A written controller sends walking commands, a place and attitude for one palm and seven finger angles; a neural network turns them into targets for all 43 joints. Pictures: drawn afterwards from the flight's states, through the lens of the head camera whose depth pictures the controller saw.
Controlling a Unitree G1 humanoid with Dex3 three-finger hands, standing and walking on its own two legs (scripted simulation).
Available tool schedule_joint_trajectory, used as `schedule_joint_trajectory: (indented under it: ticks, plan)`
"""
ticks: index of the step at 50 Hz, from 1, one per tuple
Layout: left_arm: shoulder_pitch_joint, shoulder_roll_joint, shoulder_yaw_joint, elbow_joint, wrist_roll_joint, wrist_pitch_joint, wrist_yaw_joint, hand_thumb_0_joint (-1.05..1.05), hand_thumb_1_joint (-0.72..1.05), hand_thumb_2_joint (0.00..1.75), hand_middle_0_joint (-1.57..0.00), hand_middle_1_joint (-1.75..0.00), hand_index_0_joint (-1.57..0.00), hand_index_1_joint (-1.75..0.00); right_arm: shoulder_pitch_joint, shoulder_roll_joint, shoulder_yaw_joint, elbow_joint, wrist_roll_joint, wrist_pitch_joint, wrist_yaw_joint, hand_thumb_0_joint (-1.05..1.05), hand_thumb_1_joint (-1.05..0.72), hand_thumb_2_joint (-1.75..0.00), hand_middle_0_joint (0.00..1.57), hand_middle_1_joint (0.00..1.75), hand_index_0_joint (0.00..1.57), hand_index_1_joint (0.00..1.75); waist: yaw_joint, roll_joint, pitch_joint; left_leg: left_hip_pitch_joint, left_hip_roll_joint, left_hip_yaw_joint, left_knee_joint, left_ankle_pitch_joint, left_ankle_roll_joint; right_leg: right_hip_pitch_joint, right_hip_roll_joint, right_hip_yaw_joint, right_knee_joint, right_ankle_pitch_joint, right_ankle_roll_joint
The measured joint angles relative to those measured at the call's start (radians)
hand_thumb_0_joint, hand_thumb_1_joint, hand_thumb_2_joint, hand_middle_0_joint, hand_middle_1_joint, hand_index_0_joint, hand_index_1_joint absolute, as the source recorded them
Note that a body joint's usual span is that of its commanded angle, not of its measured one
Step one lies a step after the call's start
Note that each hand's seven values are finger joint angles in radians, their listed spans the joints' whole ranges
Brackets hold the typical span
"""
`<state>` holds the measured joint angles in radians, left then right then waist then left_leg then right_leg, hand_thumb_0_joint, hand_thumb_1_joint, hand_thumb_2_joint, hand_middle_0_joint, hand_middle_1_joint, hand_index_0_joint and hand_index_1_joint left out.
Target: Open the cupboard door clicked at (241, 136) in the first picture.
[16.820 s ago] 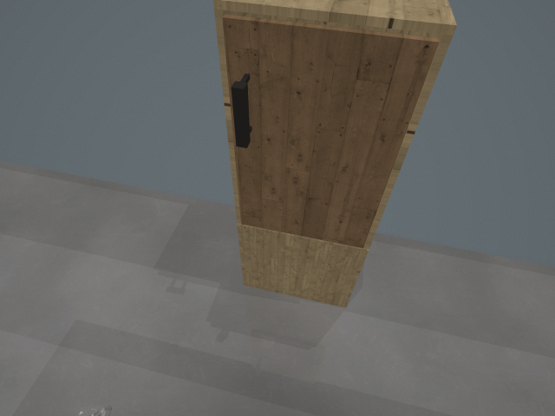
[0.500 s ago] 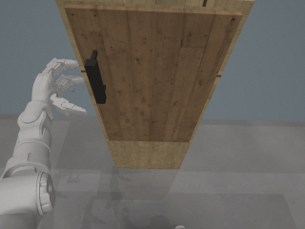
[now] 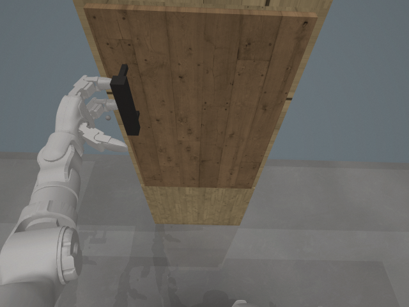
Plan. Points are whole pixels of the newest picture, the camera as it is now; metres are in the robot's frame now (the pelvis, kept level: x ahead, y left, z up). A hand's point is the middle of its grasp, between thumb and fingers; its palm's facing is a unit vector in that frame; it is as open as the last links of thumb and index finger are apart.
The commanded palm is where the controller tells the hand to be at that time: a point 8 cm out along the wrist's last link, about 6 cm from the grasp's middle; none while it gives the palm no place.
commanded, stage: slide the fingers in behind the handle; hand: left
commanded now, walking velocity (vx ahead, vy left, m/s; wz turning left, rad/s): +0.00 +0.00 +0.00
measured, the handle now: (129, 101) +0.50 +0.15 +0.11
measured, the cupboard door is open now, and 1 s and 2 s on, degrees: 0 0 0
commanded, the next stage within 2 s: close the thumb around the handle in 1.12 s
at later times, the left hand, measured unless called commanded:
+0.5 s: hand (126, 116) +0.45 +0.15 +0.11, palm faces -0.06 -1.00 -0.01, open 14.0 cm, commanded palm +0.43 +0.20 +0.12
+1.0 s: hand (131, 118) +0.45 +0.14 +0.12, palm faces -0.05 -1.00 -0.01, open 14.0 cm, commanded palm +0.42 +0.19 +0.12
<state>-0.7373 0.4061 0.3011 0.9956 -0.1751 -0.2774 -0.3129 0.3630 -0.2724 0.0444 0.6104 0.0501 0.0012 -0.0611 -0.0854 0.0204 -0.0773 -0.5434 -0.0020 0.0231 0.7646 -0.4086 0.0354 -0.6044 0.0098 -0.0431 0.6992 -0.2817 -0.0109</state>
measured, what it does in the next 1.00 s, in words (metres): stands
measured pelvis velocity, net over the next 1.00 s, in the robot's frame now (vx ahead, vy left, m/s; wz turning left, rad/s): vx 0.00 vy -0.01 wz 0.00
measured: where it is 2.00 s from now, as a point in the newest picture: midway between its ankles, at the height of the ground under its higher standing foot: outside the picture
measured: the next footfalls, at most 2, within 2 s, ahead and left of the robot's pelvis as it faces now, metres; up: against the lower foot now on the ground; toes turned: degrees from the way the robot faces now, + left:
none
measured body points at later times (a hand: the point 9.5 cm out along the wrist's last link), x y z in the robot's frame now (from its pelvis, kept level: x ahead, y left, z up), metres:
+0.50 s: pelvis +0.00 +0.00 +0.00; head +0.06 +0.00 +0.45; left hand +0.45 +0.21 +0.12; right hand +0.06 -0.26 -0.12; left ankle -0.02 +0.09 -0.71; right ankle +0.03 -0.12 -0.71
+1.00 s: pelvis +0.00 -0.01 +0.00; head +0.05 -0.01 +0.45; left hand +0.44 +0.19 +0.12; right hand +0.07 -0.26 -0.11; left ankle -0.02 +0.09 -0.71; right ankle +0.03 -0.12 -0.71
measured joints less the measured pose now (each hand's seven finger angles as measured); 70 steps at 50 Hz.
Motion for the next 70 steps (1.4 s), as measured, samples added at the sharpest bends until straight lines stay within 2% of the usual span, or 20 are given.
schedule_joint_trajectory:
  ticks: [12, 19, 35, 39, 44, 47, 54, 63, 70]
  plan:
    - [-0.007, -0.039, -0.023, -0.012, 0.002, -0.007, 0.035, -0.02, -0.50, 0.30, -0.30, -1.20, -0.30, -1.20, 0.011, 0.006, -0.004, 0.013, -0.004, -0.008, 0.011, 0.01, -0.91, -0.90, 0.20, 0.30, 0.20, 0.30, -0.001, 0.003, -0.009, -0.002, -0.001, 0.005, -0.001, 0.000, -0.001, -0.008, -0.001, 0.006, 0.006, -0.002, 0.000]
    - [-0.006, -0.056, -0.023, -0.008, 0.019, -0.006, 0.071, -0.02, -0.50, 0.30, -0.30, -1.20, -0.30, -1.20, 0.010, 0.009, -0.005, 0.009, -0.006, -0.008, 0.013, 0.01, -0.91, -0.90, 0.20, 0.30, 0.20, 0.30, -0.006, 0.002, -0.004, 0.000, 0.000, 0.008, -0.001, -0.001, -0.001, -0.008, 0.000, 0.008, 0.009, -0.003, -0.001]
    - [-0.019, -0.106, -0.094, -0.020, 0.018, -0.019, 0.127, -0.02, -0.50, 0.30, -0.29, -1.21, -0.30, -1.21, 0.004, 0.012, -0.015, 0.034, -0.009, -0.022, 0.024, 0.01, -0.91, -0.90, 0.20, 0.30, 0.20, 0.30, 0.011, 0.007, -0.003, 0.001, -0.007, -0.004, -0.001, 0.000, -0.003, -0.004, -0.007, -0.002, 0.013, -0.010, -0.002]
    - [-0.012, -0.130, -0.094, -0.032, 0.022, -0.021, 0.135, -0.02, -0.50, 0.30, -0.30, -1.21, -0.30, -1.20, -0.002, 0.014, -0.016, 0.033, -0.010, -0.021, 0.028, 0.01, -0.91, -0.90, 0.20, 0.30, 0.20, 0.30, 0.010, 0.006, -0.009, 0.007, -0.006, 0.000, -0.005, -0.001, -0.004, -0.001, -0.006, 0.001, 0.013, -0.011, -0.003]
    - [0.000, -0.118, -0.063, -0.032, 0.037, -0.018, 0.141, -0.02, -0.50, 0.30, -0.31, -1.22, -0.30, -1.21, -0.011, 0.017, -0.011, 0.020, -0.012, -0.014, 0.028, 0.01, -0.91, -0.90, 0.20, 0.30, 0.20, 0.30, 0.005, 0.003, -0.009, 0.015, -0.002, 0.007, -0.009, 0.000, -0.005, 0.002, -0.001, 0.008, 0.013, -0.009, -0.004]
    - [0.016, -0.108, -0.055, -0.045, 0.029, -0.020, 0.132, -0.02, -0.50, 0.30, -0.31, -1.21, -0.30, -1.20, -0.010, 0.019, -0.011, 0.011, -0.010, -0.012, 0.027, 0.01, -0.91, -0.90, 0.20, 0.30, 0.20, 0.30, 0.005, 0.002, -0.008, 0.021, 0.000, 0.010, -0.013, 0.001, -0.006, 0.006, 0.002, 0.011, 0.009, -0.007, -0.006]
    - [0.018, -0.109, -0.077, -0.051, 0.017, -0.011, 0.120, -0.02, -0.50, 0.30, -0.30, -1.21, -0.30, -1.20, -0.008, 0.012, -0.013, 0.017, -0.005, -0.012, 0.021, 0.01, -0.91, -0.90, 0.20, 0.30, 0.20, 0.30, 0.012, 0.005, -0.003, 0.022, -0.001, 0.000, -0.011, 0.004, -0.007, 0.014, 0.000, 0.002, 0.005, -0.005, -0.006]
    - [-0.002, -0.119, -0.073, -0.034, 0.022, -0.018, 0.132, -0.02, -0.50, 0.30, -0.30, -1.20, -0.30, -1.20, -0.012, 0.010, -0.013, 0.025, -0.008, -0.019, 0.020, 0.01, -0.91, -0.90, 0.20, 0.30, 0.20, 0.30, 0.007, 0.003, -0.003, 0.017, -0.004, 0.004, -0.010, 0.007, -0.006, 0.006, -0.003, 0.005, 0.010, -0.002, -0.006]
    - [0.006, -0.112, -0.066, -0.034, 0.029, -0.022, 0.133, -0.01, -0.37, 0.35, -0.31, -1.22, -0.31, -1.21, -0.005, 0.013, -0.012, 0.019, -0.008, -0.016, 0.023, 0.01, -0.91, -0.90, 0.20, 0.30, 0.20, 0.30, 0.003, 0.003, -0.002, 0.017, -0.002, 0.008, -0.010, 0.008, -0.005, 0.004, -0.001, 0.010, 0.010, -0.001, -0.006]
